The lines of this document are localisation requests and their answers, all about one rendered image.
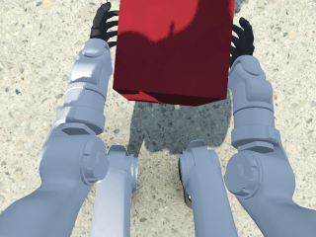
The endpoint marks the right robot hand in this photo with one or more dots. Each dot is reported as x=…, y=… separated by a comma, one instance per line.
x=244, y=44

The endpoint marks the right robot upper arm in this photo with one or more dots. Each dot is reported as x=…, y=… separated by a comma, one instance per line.
x=264, y=185

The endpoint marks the left robot upper arm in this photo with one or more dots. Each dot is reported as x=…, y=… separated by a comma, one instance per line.
x=69, y=167

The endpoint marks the right robot foot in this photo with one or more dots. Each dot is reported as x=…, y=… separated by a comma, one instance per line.
x=187, y=200

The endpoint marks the carton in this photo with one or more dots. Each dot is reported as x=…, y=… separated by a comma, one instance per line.
x=174, y=52

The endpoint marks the right robot forearm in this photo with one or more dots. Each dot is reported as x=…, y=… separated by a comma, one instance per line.
x=253, y=109

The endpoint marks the left robot forearm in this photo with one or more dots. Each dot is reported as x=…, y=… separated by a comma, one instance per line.
x=86, y=93

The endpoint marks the left robot hand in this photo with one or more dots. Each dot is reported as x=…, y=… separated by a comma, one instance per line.
x=100, y=24

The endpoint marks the right robot thigh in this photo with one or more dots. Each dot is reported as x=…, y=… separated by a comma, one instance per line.
x=211, y=207

